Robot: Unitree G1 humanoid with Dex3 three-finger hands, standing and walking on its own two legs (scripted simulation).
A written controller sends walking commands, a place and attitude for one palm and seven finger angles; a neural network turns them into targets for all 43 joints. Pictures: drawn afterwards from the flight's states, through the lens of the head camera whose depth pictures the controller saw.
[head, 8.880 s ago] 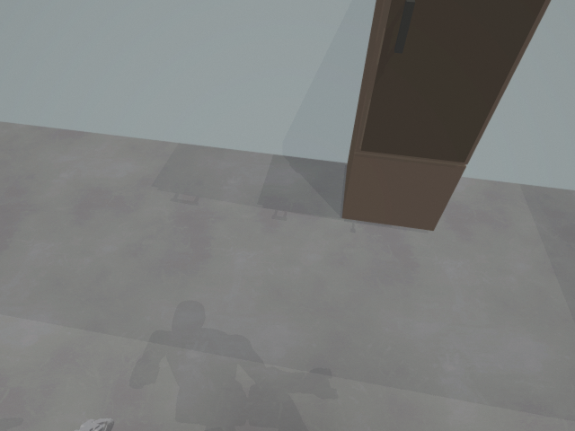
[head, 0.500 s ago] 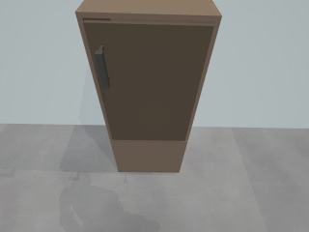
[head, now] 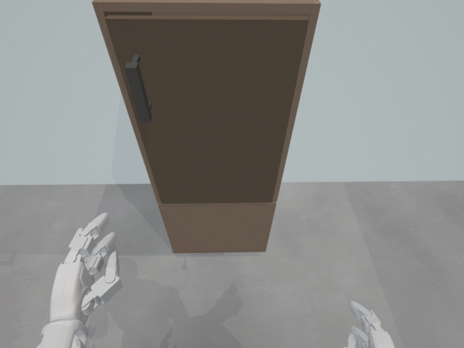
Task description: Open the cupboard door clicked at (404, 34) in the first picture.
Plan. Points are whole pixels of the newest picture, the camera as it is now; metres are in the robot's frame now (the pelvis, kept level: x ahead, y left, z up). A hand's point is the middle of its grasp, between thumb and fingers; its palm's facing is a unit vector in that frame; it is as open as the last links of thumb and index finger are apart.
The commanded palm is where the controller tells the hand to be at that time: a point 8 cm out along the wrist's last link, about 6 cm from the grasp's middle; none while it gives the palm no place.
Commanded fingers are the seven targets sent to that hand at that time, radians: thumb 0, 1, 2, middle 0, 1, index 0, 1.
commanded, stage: raise the hand with hooked fingers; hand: left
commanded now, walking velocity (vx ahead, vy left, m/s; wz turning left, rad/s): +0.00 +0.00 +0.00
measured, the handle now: (141, 89) +0.59 +0.22 +0.14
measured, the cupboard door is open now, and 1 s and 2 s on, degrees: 0 0 0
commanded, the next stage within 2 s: move the hooked fingers beside the handle in 1.86 s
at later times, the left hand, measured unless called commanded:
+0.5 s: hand (93, 288) +0.21 +0.22 +0.05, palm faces +0.03 -1.00 -0.06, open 10.5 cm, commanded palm +0.17 +0.27 +0.05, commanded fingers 0.00 0.01 0.52 -0.26 -0.87 -0.26 -0.87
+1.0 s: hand (53, 240) +0.25 +0.27 +0.11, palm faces +0.08 -1.00 -0.04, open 13.4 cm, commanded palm +0.22 +0.32 +0.12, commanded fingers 0.00 -0.50 0.30 -0.30 -1.20 -0.30 -1.20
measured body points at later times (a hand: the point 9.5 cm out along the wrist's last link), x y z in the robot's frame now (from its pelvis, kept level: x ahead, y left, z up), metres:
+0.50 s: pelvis -0.02 -0.03 -0.03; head +0.01 -0.03 +0.42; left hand +0.20 +0.27 +0.05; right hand +0.14 -0.26 -0.11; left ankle +0.03 +0.11 -0.71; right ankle -0.02 -0.12 -0.71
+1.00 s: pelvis -0.01 +0.01 +0.00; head +0.00 +0.02 +0.45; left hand +0.24 +0.32 +0.11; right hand +0.18 -0.22 -0.05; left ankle +0.03 +0.11 -0.71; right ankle -0.02 -0.12 -0.71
